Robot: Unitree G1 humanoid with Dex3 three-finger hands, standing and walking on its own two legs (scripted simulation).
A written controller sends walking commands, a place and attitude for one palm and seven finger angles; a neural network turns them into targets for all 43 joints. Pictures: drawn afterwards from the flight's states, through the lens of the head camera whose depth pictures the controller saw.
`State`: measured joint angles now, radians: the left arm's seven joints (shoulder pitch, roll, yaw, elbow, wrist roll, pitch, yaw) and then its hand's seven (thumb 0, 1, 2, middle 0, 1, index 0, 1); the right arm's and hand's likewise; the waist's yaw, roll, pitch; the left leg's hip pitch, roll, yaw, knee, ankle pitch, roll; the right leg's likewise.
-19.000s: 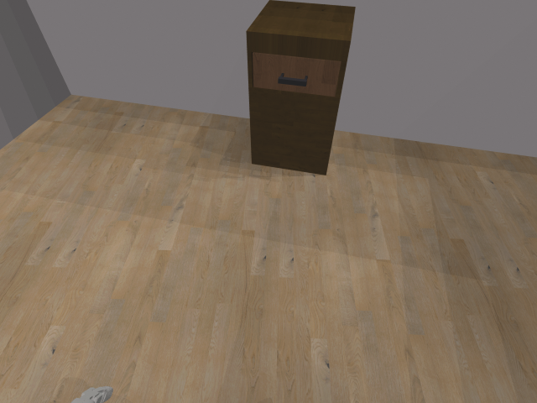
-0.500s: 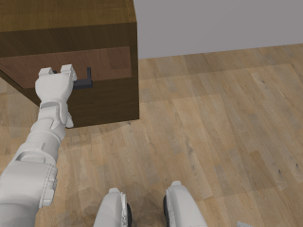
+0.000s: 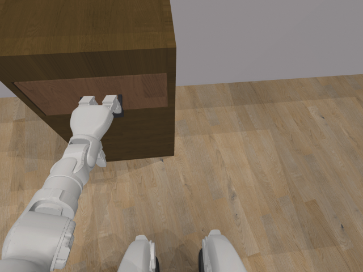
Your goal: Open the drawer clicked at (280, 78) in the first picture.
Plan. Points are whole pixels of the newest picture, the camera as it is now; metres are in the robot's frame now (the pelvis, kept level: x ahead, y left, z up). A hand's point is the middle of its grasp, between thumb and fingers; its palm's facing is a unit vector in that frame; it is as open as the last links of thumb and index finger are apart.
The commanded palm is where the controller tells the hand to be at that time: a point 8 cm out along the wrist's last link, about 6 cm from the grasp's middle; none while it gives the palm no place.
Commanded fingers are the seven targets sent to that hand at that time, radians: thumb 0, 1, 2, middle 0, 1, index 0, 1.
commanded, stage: lower the fingers behind the handle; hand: left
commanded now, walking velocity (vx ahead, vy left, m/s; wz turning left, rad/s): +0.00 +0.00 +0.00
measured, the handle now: (100, 106) +0.55 +0.21 -0.11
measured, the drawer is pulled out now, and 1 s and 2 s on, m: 0.00 0.00 0.00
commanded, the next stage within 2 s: lift the fingers back up to retry in 1.66 s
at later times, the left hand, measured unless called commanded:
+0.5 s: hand (96, 123) +0.48 +0.20 -0.06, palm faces -0.08 -0.05 -1.00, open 14.0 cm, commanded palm +0.46 +0.20 -0.03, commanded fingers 0.00 -0.50 0.30 -0.30 -1.20 -0.30 -1.20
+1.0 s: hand (94, 126) +0.48 +0.22 -0.09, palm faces -0.08 +0.02 -1.00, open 13.9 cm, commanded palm +0.46 +0.20 -0.06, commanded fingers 0.00 -0.50 0.30 -0.30 -1.20 -0.30 -1.20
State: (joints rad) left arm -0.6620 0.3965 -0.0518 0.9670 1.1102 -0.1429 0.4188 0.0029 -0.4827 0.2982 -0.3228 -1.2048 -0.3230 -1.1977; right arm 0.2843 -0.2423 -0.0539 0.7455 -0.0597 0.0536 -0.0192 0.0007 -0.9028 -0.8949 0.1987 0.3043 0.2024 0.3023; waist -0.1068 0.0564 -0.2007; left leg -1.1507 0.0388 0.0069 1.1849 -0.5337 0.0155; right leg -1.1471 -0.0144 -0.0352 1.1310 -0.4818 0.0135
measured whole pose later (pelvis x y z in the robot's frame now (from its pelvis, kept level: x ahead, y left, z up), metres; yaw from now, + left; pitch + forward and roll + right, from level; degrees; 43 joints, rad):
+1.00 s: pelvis -0.03 -0.01 -0.05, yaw -1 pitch +33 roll -3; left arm -0.88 0.51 0.00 1.15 1.13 -0.02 0.46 0.01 -0.48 0.30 -0.32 -1.25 -0.30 -1.21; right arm 0.27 -0.26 -0.02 0.73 -0.06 0.02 0.00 0.00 -0.90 -0.89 0.20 0.30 0.20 0.30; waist -0.15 0.07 -0.21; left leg -1.40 0.05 0.00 1.41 -0.58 0.01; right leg -1.40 0.00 -0.04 1.35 -0.52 0.00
